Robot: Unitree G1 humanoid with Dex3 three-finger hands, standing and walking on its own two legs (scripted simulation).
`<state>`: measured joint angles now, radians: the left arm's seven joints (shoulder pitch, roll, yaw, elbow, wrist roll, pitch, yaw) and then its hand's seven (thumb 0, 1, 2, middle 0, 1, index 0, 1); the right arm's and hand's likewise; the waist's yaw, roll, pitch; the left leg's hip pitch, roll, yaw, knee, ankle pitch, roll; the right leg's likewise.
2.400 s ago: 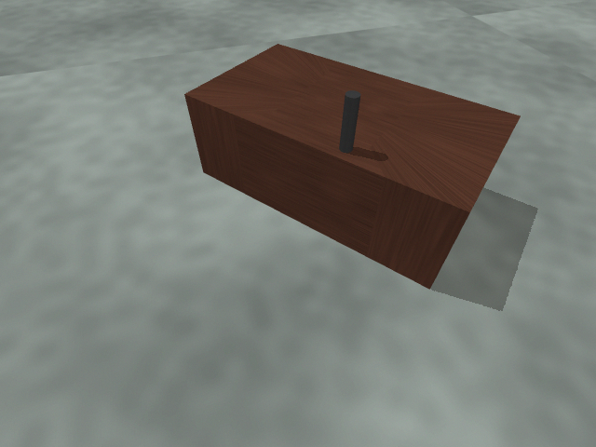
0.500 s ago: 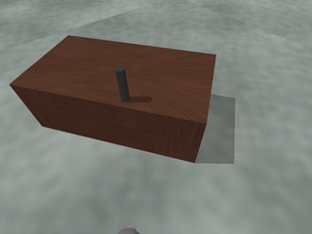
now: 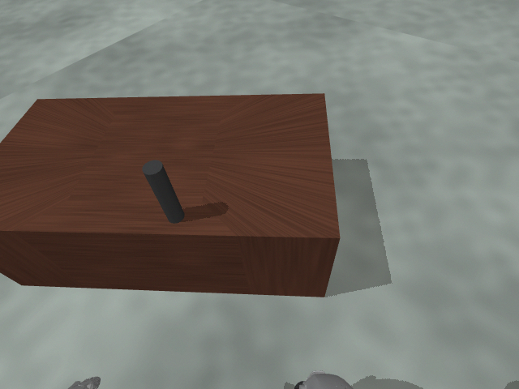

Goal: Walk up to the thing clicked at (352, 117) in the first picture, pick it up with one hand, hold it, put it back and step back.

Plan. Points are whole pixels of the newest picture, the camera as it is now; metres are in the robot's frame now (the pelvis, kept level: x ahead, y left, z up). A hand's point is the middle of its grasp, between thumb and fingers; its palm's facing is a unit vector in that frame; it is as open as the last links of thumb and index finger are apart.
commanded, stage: walk up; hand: left
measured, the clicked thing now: (165, 194) +0.64 +0.26 -0.19
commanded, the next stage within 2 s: stand in 2.00 s
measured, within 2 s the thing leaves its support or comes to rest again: neither
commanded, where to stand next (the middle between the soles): +0.24 +0.09 m, yaw -5 degrees
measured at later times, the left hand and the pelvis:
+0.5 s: hand out of the picture +0.17 +0.42 -0.14, palm faces -0.08 -0.89 -0.45, open 7.4 cm; pelvis +0.13 +0.12 +0.00, yaw -4 degrees
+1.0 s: hand (81, 306) +0.32 +0.37 -0.14, palm faces -0.18 -0.92 -0.36, open 7.4 cm; pelvis +0.18 +0.14 +0.00, yaw -8 degrees
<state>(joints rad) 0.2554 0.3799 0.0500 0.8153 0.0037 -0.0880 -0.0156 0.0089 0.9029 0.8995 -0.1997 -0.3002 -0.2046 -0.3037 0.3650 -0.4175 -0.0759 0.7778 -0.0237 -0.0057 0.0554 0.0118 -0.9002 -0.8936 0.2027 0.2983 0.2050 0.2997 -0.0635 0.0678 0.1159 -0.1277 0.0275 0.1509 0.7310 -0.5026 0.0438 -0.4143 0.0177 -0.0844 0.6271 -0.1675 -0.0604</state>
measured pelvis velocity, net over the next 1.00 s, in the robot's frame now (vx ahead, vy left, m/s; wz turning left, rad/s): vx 0.18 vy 0.14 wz -0.14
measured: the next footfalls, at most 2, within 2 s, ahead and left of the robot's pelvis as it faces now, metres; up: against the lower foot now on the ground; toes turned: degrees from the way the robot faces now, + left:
left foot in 0.42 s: +0.24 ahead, +0.25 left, +0.00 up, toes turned -3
right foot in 0.84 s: +0.24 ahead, +0.01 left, +0.00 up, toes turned -8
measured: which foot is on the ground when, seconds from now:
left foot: up 0.00-0.40, down 0.42-1.00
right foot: down 0.00-0.44, up 0.46-0.82, down 0.84-1.00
